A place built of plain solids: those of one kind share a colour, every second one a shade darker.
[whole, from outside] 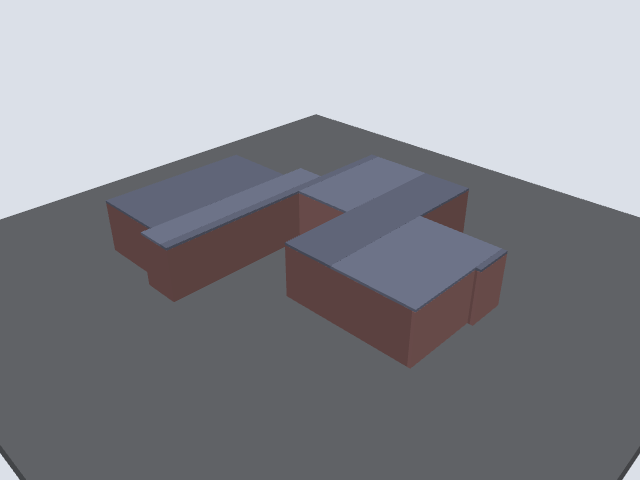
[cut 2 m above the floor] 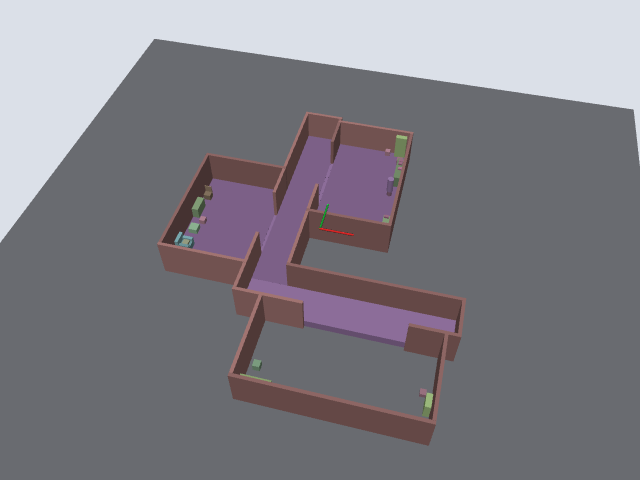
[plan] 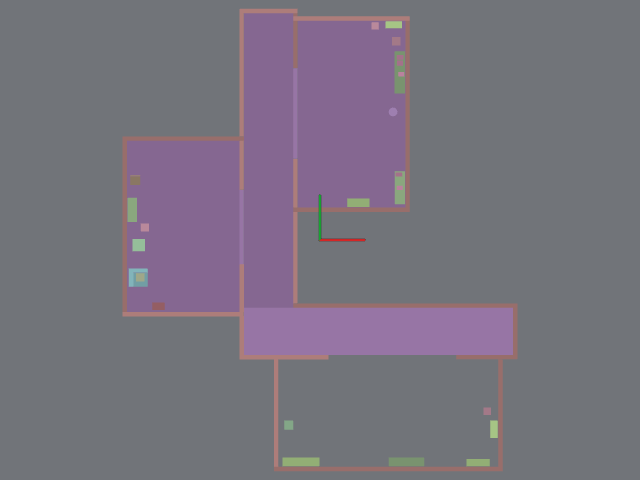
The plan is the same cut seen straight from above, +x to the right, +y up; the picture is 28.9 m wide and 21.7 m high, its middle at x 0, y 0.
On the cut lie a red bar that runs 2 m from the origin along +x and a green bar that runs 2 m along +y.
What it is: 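A storey of a split-level house; a hall and three lower rooms open beside it; the rooms' floors lie 0.54 m, 0.138 m and not at all below the hall's; a bare drop, one riser, a flush line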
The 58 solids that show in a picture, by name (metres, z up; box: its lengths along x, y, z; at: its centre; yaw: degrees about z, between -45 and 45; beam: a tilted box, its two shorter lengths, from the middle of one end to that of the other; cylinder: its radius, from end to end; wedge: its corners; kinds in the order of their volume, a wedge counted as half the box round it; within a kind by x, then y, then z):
{
 "floor_1": {"box": [5.09, 7.74, 0.46], "at": [-6.18, 0.61, 0.18]},
 "floor_2": {"box": [0.2, 3.36, 0.46], "at": [-3.54, 0.58, 0.18]},
 "floor_3": {"box": [2.23, 13.32, 0.59], "at": [-2.33, 3.59, 0.25]},
 "floor_4": {"box": [0.2, 4.1, 0.59], "at": [-1.11, 5.72, 0.25]},
 "floor_5": {"box": [4.87, 8.45, 0.59], "at": [1.43, 5.69, 0.25]},
 "floor_6": {"box": [12.17, 2.13, 0.59], "at": [2.64, -4.13, 0.25]},
 "wall_1": {"box": [0.2, 7.74, 3.45], "at": [-8.83, 0.61, 1.68]},
 "wall_2": {"box": [5.49, 0.2, 3.45], "at": [-6.18, -3.36, 1.68]},
 "wall_3": {"box": [5.49, 0.2, 3.45], "at": [-6.18, 4.58, 1.68]},
 "wall_4": {"box": [0.2, 1.74, 3.45], "at": [-3.54, -4.33, 1.68]},
 "wall_5": {"box": [0.2, 2.16, 3.45], "at": [-3.54, -2.18, 1.68]},
 "wall_6": {"box": [0.2, 2.22, 3.45], "at": [-3.54, 3.38, 1.68]},
 "wall_7": {"box": [0.2, 5.57, 3.45], "at": [-3.54, 7.47, 1.68]},
 "wall_8": {"box": [2.63, 0.2, 3.45], "at": [-2.33, 10.35, 1.68]},
 "wall_9": {"box": [0.2, 4.85, 3.45], "at": [-1.99, -7.83, 1.68]},
 "wall_10": {"box": [4.02, 0.2, 3.45], "at": [-1.63, -5.3, 1.68]},
 "wall_11": {"box": [0.2, 4.13, 3.45], "at": [-1.11, -0.8, 1.68]},
 "wall_12": {"box": [0.2, 2.2, 3.45], "at": [-1.11, 2.57, 1.68]},
 "wall_13": {"box": [0.2, 2.14, 3.45], "at": [-1.11, 8.84, 1.68]},
 "wall_14": {"box": [0.2, 0.14, 3.45], "at": [-1.11, 10.18, 1.68]},
 "wall_15": {"box": [5.27, 0.2, 3.45], "at": [1.43, 1.37, 1.68]},
 "wall_16": {"box": [5.27, 0.2, 3.45], "at": [1.43, 10.01, 1.68]},
 "wall_17": {"box": [10.34, 0.2, 3.45], "at": [3.09, -10.35, 1.68]},
 "wall_18": {"box": [10.14, 0.2, 3.45], "at": [3.86, -2.97, 1.68]},
 "wall_19": {"box": [0.2, 8.45, 3.45], "at": [3.96, 5.69, 1.68]},
 "wall_20": {"box": [2.76, 0.2, 3.45], "at": [7.54, -5.3, 1.68]},
 "wall_21": {"box": [0.2, 4.85, 3.45], "at": [8.16, -7.83, 1.68]},
 "wall_22": {"box": [0.2, 2.13, 3.45], "at": [8.83, -4.13, 1.68]},
 "roof_1": {"box": [7.91, 4.13, 0.16], "at": [-4.97, -0.8, 3.48]},
 "roof_2": {"box": [12.99, 3.42, 0.16], "at": [-2.43, 2.98, 3.48]},
 "roof_3": {"box": [2.63, 0.34, 0.16], "at": [-2.33, 10.28, 3.48]},
 "roof_4": {"box": [17.85, 0.59, 0.16], "at": [0.0, -3.16, 3.48]},
 "roof_5": {"box": [7.7, 5.43, 0.16], "at": [0.21, 7.4, 3.48]},
 "roof_6": {"box": [12.57, 1.94, 0.16], "at": [2.64, -4.43, 3.48]},
 "roof_7": {"box": [10.34, 5.05, 0.16], "at": [3.09, -7.92, 3.48]},
 "case_1": {"box": [1.67, 0.4, 1.9], "at": [-0.86, -10.03, 0.9]},
 "case_2": {"box": [1.01, 0.39, 1.48], "at": [1.74, 1.68, 1.29]},
 "case_3": {"box": [0.75, 0.32, 1.72], "at": [3.33, 9.73, 1.4]},
 "case_4": {"box": [1.05, 0.33, 1.79], "at": [7.15, -10.06, 0.84]},
 "case_5": {"box": [0.34, 0.79, 1.15], "at": [7.87, -8.56, 0.53]},
 "sideboard_1": {"box": [0.43, 1.1, 0.78], "at": [-8.49, 1.36, 0.8]},
 "sideboard_2": {"box": [0.48, 1.92, 0.84], "at": [3.6, 7.58, 0.96]},
 "sideboard_3": {"box": [0.47, 1.49, 0.84], "at": [3.61, 2.36, 0.96]},
 "sideboard_4": {"box": [1.61, 0.4, 0.86], "at": [3.91, -10.03, 0.38]},
 "armchair_1": {"box": [0.22, 0.83, 0.91], "at": [-8.54, -1.7, 0.86]},
 "armchair_2": {"box": [0.64, 0.19, 0.63], "at": [-8.11, -2.02, 0.72]},
 "armchair_3": {"box": [0.64, 0.44, 0.42], "at": [-8.11, -1.7, 0.62]},
 "armchair_4": {"box": [0.64, 0.19, 0.63], "at": [-8.11, -1.38, 0.72]},
 "pouf_1": {"box": [0.57, 0.57, 0.37], "at": [-8.2, -0.23, 0.59]},
 "pouf_2": {"box": [0.41, 0.42, 0.5], "at": [-1.41, -8.37, 0.2]},
 "basket_1": {"box": [0.37, 0.37, 0.33], "at": [-7.92, 0.56, 0.57]},
 "basket_2": {"box": [0.33, 0.33, 0.37], "at": [2.49, 9.68, 0.73]},
 "basket_3": {"box": [0.39, 0.39, 0.39], "at": [3.44, 8.98, 0.74]},
 "basket_4": {"box": [0.34, 0.35, 0.33], "at": [7.56, -7.74, 0.12]},
 "bush_1": {"cylinder": 0.2, "from": [3.3, 5.79, 0.93], "to": [3.3, 5.79, 2.0]},
 "chair_1": {"box": [0.45, 0.39, 0.4], "at": [-8.36, 2.68, 0.61]},
 "toybox_1": {"box": [0.57, 0.34, 0.29], "at": [-7.3, -2.99, 0.55]},
 "cushion_1": {"box": [0.38, 0.38, 0.14], "at": [-8.13, -1.69, 0.9]}
}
